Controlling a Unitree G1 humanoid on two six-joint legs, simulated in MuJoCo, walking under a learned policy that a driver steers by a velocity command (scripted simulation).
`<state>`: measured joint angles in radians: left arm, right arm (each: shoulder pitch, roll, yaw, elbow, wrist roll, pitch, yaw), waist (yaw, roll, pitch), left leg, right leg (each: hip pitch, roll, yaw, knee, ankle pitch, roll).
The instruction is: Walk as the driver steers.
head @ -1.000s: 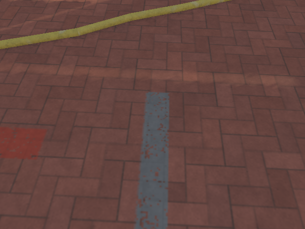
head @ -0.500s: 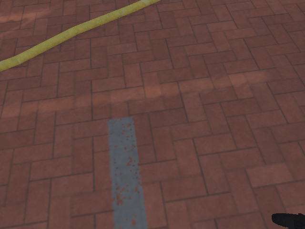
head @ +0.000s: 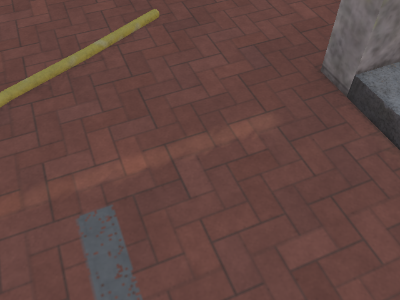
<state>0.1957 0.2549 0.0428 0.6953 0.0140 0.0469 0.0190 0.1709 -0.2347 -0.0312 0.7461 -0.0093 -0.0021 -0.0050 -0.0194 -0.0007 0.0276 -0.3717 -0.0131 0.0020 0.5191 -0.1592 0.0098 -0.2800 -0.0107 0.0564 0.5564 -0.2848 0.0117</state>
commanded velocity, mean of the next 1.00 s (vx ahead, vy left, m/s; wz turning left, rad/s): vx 0.19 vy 0.00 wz -0.09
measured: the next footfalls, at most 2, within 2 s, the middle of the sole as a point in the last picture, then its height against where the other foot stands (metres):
right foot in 1.16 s outside the picture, level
left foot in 1.64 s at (214, 216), level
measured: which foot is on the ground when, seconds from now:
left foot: down 0.00-1.00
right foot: down 0.00-0.66, up 0.68-1.00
